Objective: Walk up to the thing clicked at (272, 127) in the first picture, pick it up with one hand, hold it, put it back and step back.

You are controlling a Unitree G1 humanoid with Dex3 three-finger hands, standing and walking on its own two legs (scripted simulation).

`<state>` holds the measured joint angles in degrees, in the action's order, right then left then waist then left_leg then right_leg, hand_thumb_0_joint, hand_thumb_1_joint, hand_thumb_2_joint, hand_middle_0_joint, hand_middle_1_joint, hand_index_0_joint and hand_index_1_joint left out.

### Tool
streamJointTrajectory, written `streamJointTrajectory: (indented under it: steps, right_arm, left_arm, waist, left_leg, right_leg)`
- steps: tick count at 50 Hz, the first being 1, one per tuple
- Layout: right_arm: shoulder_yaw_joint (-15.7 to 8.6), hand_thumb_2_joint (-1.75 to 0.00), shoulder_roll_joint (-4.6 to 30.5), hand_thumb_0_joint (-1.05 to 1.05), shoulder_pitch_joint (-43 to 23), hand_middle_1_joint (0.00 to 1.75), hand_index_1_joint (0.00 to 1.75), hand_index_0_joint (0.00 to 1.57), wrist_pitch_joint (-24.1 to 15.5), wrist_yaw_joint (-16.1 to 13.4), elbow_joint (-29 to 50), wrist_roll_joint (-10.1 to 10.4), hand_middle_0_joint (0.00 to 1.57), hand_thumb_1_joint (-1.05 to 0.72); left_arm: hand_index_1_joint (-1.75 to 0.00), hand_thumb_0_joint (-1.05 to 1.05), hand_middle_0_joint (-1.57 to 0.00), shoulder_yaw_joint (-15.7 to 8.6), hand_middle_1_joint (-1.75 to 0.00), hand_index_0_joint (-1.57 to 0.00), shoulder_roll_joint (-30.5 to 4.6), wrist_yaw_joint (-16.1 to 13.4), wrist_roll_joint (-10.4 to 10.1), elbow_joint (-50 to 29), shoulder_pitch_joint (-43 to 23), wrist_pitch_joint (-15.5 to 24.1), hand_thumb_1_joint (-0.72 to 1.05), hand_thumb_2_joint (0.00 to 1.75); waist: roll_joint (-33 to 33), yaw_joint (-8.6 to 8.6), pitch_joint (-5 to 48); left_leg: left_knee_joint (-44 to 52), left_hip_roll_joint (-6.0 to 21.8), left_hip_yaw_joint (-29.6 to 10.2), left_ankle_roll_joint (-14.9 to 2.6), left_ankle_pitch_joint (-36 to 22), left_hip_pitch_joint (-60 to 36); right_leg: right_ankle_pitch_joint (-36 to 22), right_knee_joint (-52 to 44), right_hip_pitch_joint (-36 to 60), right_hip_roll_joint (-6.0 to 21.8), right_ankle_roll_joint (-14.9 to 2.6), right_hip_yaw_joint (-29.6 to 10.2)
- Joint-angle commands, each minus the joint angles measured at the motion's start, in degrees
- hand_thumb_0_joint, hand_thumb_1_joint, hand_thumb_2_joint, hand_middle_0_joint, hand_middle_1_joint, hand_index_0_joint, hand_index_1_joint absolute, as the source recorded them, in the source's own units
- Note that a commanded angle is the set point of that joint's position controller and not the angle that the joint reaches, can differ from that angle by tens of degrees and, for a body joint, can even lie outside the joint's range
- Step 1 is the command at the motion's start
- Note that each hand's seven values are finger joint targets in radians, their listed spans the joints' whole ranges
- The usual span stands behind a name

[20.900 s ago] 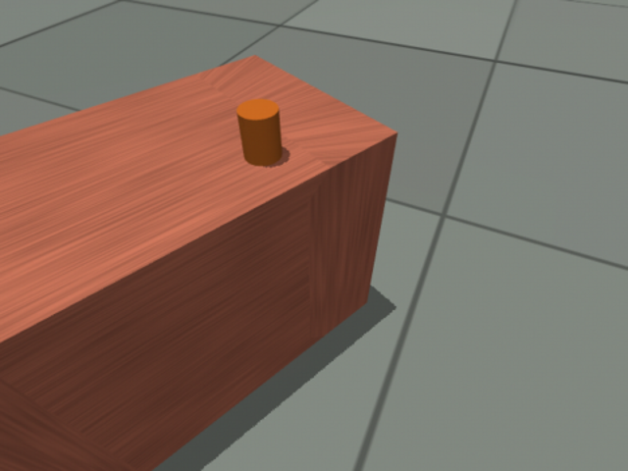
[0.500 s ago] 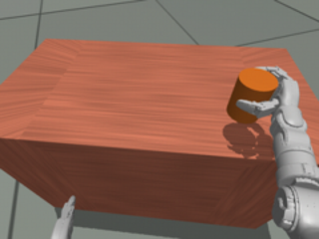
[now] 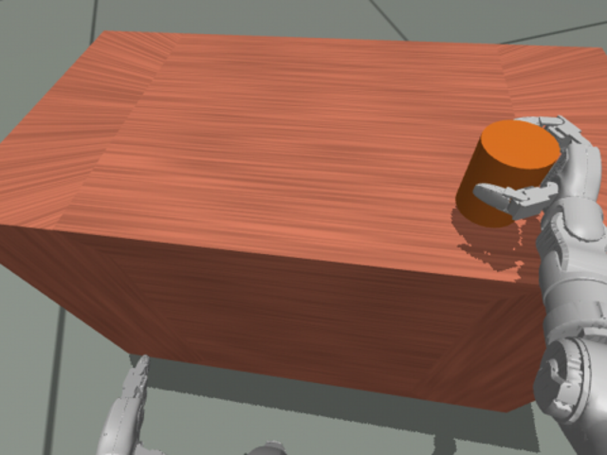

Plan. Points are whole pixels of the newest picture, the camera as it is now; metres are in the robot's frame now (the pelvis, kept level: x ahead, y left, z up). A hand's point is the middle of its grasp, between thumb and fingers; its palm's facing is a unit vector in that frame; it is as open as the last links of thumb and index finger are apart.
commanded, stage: lower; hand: right
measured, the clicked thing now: (501, 176) +0.49 -0.18 +0.10
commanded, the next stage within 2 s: loosen in 0.56 s
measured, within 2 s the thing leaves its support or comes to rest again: rests again in 0.48 s
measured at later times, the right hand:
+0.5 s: hand (510, 175) +0.51 -0.20 +0.08, palm faces +0.17 +0.99 -0.01, open 11.8 cm
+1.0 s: hand (510, 177) +0.51 -0.20 +0.08, palm faces +0.17 +0.98 +0.00, open 11.7 cm
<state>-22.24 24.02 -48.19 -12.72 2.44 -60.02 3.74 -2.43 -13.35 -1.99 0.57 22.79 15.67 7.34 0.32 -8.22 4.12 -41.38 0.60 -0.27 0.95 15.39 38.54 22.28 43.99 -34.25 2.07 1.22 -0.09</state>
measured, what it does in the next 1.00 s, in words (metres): stands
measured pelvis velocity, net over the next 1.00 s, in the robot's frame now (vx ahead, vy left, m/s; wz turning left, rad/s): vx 0.00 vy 0.00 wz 0.00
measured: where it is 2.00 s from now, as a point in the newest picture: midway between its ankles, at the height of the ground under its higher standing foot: outside the picture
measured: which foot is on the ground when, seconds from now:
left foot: down 0.00-1.00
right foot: down 0.00-1.00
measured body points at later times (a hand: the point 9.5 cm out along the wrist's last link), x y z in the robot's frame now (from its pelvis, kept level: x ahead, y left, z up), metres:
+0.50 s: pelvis +0.00 -0.01 -0.02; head +0.09 -0.03 +0.42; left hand +0.14 +0.26 -0.05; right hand +0.50 -0.25 +0.09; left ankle +0.05 +0.13 -0.71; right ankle -0.01 -0.13 -0.71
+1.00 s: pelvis +0.00 +0.00 -0.02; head +0.10 -0.02 +0.42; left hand +0.15 +0.27 -0.05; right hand +0.50 -0.25 +0.08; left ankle +0.05 +0.13 -0.71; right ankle -0.01 -0.13 -0.71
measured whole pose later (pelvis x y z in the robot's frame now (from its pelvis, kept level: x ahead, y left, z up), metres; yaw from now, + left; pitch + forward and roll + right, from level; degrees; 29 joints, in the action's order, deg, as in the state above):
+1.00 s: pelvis +0.00 +0.00 -0.02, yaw +0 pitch +18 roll +1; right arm -24.6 27.0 -51.4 -17.9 3.9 -67.0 2.5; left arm -2.5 -14.6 -0.4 1.7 13.8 18.5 6.1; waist -0.3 -10.4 6.8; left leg -49.3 0.5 0.3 1.2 19.0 47.8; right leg 26.5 53.1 -44.1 2.2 1.0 -1.0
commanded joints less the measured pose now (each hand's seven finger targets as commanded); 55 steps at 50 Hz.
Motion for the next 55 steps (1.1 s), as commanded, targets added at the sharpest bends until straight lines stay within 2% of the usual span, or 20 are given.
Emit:
streamJointTrajectory:
  steps: [1,3,6,9,12,14,17,19,21,24,27,31,33,36,39,42,45,48,51,55]
  right_arm:
    - [-0.8,-1.3,14.4,0.0,-33.6,1.43,1.43,1.28,-6.2,0.4,13.3,1.0,1.21,0.09]
    - [-1.0,-1.28,16.2,0.0,-38.6,1.41,1.41,1.27,-7.0,0.4,15.4,0.6,1.2,0.07]
    - [-0.6,-1.26,13.5,0.0,-30.4,1.39,1.39,1.24,-6.5,0.8,4.7,0.7,1.18,0.11]
    - [-4.3,-1.25,22.3,0.0,-38.5,1.37,1.37,1.23,-8.2,0.4,13.2,-0.2,1.17,0.1]
    - [-1.4,-1.25,13.9,0.0,-30.8,1.37,1.37,1.22,-7.3,0.3,3.2,0.4,1.16,0.12]
    - [-5.9,-1.22,23.5,0.0,-39.3,1.34,1.34,1.2,-9.5,-0.6,14.2,-0.2,1.14,0.12]
    - [-1.7,-1.2,15.9,0.0,-33.6,1.32,1.32,1.18,-8.7,-0.5,5.0,-0.6,1.12,0.12]
    - [-0.2,-1.16,12.1,0.0,-31.2,1.28,1.28,1.15,-9.0,0.3,3.1,-0.3,1.09,0.12]
    - [-4.5,-1.17,24.0,0.0,-43.4,1.29,1.29,1.16,-10.8,0.0,19.0,-1.1,1.1,0.12]
    - [-0.2,-1.19,11.9,0.0,-29.6,1.31,1.31,1.19,-8.5,0.9,1.5,0.0,1.13,0.09]
    - [-5.2,-1.18,22.7,0.0,-41.6,1.3,1.3,1.18,-10.8,0.2,18.3,-0.4,1.12,0.09]
    - [-1.4,-1.21,11.2,0.0,-24.8,1.33,1.33,1.2,-8.9,0.9,-0.7,0.0,1.14,0.07]
    - [-5.3,-1.23,20.6,0.0,-36.6,1.35,1.35,1.22,-10.9,0.4,13.2,-1.0,1.16,0.05]
    - [-1.8,-1.01,14.4,0.0,-27.8,1.17,1.17,1.16,-9.3,0.9,3.3,-1.0,1.11,0.23]
    - [-4.1,-0.79,18.9,0.0,-36.3,1.01,1.01,1.09,-10.6,0.8,14.1,-0.7,1.05,0.26]
    - [-0.2,-0.67,11.5,0.0,-28.5,0.92,0.92,1.05,-9.0,1.5,4.7,-0.6,1.02,0.36]
    - [-4.7,-0.71,19.1,0.0,-34.8,0.94,0.95,1.04,-9.9,1.3,12.4,-0.4,1.0,0.39]
    - [-2.1,-0.8,14.2,0.0,-28.4,1.01,1.01,1.08,-8.9,2.3,2.4,-0.9,1.05,0.27]
    - [-5.8,-0.84,20.8,0.0,-33.3,1.06,1.06,1.13,-10.3,2.1,8.0,-1.3,1.09,0.27]
    - [-3.6,-0.55,17.5,0.0,-30.6,0.8,0.8,0.98,-9.7,2.9,5.3,-1.3,0.97,0.32]
  left_arm:
    - [-0.04,0.0,-0.04,-3.8,-0.04,-0.04,-8.7,-0.8,0.0,-11.2,-3.4,3.6,-0.54,0.06]
    - [-0.04,0.0,-0.04,-2.4,-0.04,-0.03,-8.4,-0.9,0.3,-14.4,-5.5,3.8,-0.55,0.07]
    - [-0.04,0.0,-0.04,-0.9,-0.04,-0.04,-6.0,-0.3,0.5,-7.1,0.6,3.1,-0.54,0.06]
    - [-0.04,0.0,-0.04,-4.6,-0.04,-0.04,-11.2,-0.9,0.8,-16.0,-2.3,3.6,-0.54,0.06]
    - [-0.04,0.0,-0.04,-1.6,-0.04,-0.04,-6.4,0.3,0.9,-8.5,4.4,2.7,-0.54,0.06]
    - [-0.04,0.0,-0.04,-4.1,-0.04,-0.04,-9.9,-0.3,0.8,-17.5,-2.7,3.5,-0.55,0.06]
    - [-0.05,0.0,-0.04,-3.0,-0.04,-0.04,-7.7,0.1,1.4,-10.8,4.5,2.7,-0.55,0.06]
    - [-0.05,0.0,-0.04,-2.6,-0.04,-0.03,-8.0,0.3,1.1,-17.3,-1.1,3.6,-0.56,0.07]
    - [-0.05,0.0,-0.04,-5.7,-0.04,-0.03,-11.9,-0.4,1.3,-21.2,-3.0,3.6,-0.56,0.07]
    - [-0.05,0.0,-0.04,-3.1,-0.04,-0.03,-7.8,0.6,1.4,-10.6,6.2,2.4,-0.56,0.07]
    - [-0.05,0.0,-0.04,-5.3,-0.03,-0.03,-11.8,-0.1,1.6,-20.8,-2.6,3.3,-0.57,0.07]
    - [-0.05,0.0,-0.04,-3.3,-0.04,-0.03,-8.3,0.6,1.0,-14.0,4.1,2.3,-0.57,0.07]
    - [-0.04,0.0,-0.04,-5.2,-0.03,-0.03,-10.9,0.3,1.4,-19.6,-0.2,2.6,-0.57,0.07]
    - [-0.04,0.0,-0.05,-4.7,-0.05,-0.05,-9.3,0.9,1.4,-13.5,7.4,1.8,-0.51,0.04]
    - [-0.04,0.0,-0.05,-5.8,-0.04,-0.05,-11.0,0.7,1.2,-21.4,0.1,2.4,-0.52,0.04]
    - [-0.04,0.0,-0.05,-4.4,-0.05,-0.05,-8.8,0.9,1.3,-15.7,6.8,1.8,-0.53,0.05]
    - [-0.05,0.0,-0.05,-5.7,-0.04,-0.03,-11.2,0.6,0.9,-21.8,-0.5,2.3,-0.58,0.08]
    - [-0.05,0.0,-0.05,-4.3,-0.04,-0.03,-8.8,0.8,1.1,-15.3,5.8,1.6,-0.57,0.08]
    - [-0.05,0.0,-0.05,-6.7,-0.04,-0.04,-11.8,0.2,0.9,-22.3,0.1,2.1,-0.58,0.07]
    - [-0.04,0.0,-0.05,-4.4,-0.05,-0.05,-9.0,0.7,0.8,-19.9,4.3,1.6,-0.53,0.04]
  waist:
    - [-5.0,-0.63,29.5]
    - [-6.4,-0.92,33.4]
    - [-4.6,-0.86,23.4]
    - [-6.7,-1.18,35.5]
    - [-4.7,-1.74,22.7]
    - [-5.5,-1.57,31.5]
    - [-6.4,-2.44,23.5]
    - [-4.0,-2.69,27.9]
    - [-11.9,-1.37,40.4]
    - [-9.4,-2.86,27.0]
    - [-11.3,-1.26,41.6]
    - [-4.1,-3.41,24.4]
    - [-8.5,-2.71,36.6]
    - [-7.7,-2.94,25.8]
    - [-9.5,-2.46,35.5]
    - [-8.1,-3.66,28.7]
    - [-8.2,-1.85,36.0]
    - [-5.0,-3.42,26.7]
    - [-4.5,-3.31,33.3]
    - [-6.8,-3.14,29.5]
  left_leg:
    - [2.1,-0.9,0.5,-1.06,-15.0,-14.2]
    - [1.7,-1.1,0.8,-1.1,-14.4,-14.0]
    - [2.0,-1.2,0.9,-1.02,-10.1,-10.8]
    - [0.5,-1.3,0.6,-0.87,-14.6,-14.1]
    - [0.6,-1.5,0.9,-1.14,-11.0,-9.0]
    - [0.0,-1.3,0.4,-1.04,-11.4,-11.9]
    - [-0.6,-1.8,1.3,-1.31,-9.7,-6.3]
    - [-1.1,-1.7,1.1,-1.29,-10.7,-8.1]
    - [-3.0,-1.6,0.8,-1.68,-14.6,-10.8]
    - [-2.7,-2.2,1.7,-1.84,-13.1,-4.3]
    - [-4.1,-1.5,0.9,-1.71,-17.9,-12.2]
    - [-3.1,-2.0,1.7,-1.51,-15.3,-6.6]
    - [-4.7,-1.5,0.7,-1.47,-18.8,-9.6]
    - [-3.9,-1.9,1.7,-1.78,-14.8,-5.6]
    - [-4.6,-1.6,1.2,-1.64,-16.4,-8.2]
    - [-4.5,-1.8,1.4,-1.74,-16.6,-6.0]
    - [-5.3,-1.4,1.1,-1.64,-18.5,-9.8]
    - [-4.4,-1.4,1.0,-1.54,-15.7,-7.7]
    - [-4.7,-0.7,-0.1,-1.07,-16.5,-12.1]
    - [-4.8,-1.3,0.8,-1.3,-14.1,-6.9]
  right_leg:
    - [-16.4,-2.8,9.5,-1.6,-1.46,0.0]
    - [-16.8,-2.3,10.8,-1.3,-1.28,-0.2]
    - [-11.5,-2.6,4.0,-1.6,-1.59,-0.1]
    - [-16.4,-1.1,9.3,-1.5,-1.29,0.1]
    - [-12.3,-1.2,2.6,-1.8,-1.58,-0.1]
    - [-12.0,-0.7,4.9,-1.4,-1.69,-0.1]
    - [-12.0,0.0,3.9,-1.4,-1.4,-0.3]
    - [-12.7,0.4,3.3,-1.3,-1.36,-0.7]
    - [-19.8,1.5,10.1,-0.9,-0.52,-0.7]
    - [-22.2,2.1,6.8,-0.9,-0.13,-1.4]
    - [-23.1,2.9,8.6,-1.0,-0.27,-0.7]
    - [-19.7,2.6,1.3,-1.2,-0.84,-1.0]
    - [-22.4,3.7,5.9,-1.0,-0.83,-0.7]
    - [-20.2,3.0,3.5,-1.3,-0.73,-0.8]
    - [-21.2,3.4,7.0,-1.0,-0.65,-0.8]
    - [-21.8,3.9,4.9,-1.4,-0.67,-0.7]
    - [-23.5,4.0,5.8,-1.2,-0.59,-0.9]
    - [-17.0,4.1,0.0,-1.6,-1.17,-0.4]
    - [-14.8,4.6,-0.9,-1.9,-1.79,0.0]
    - [-15.6,4.4,1.4,-1.6,-1.36,-0.4]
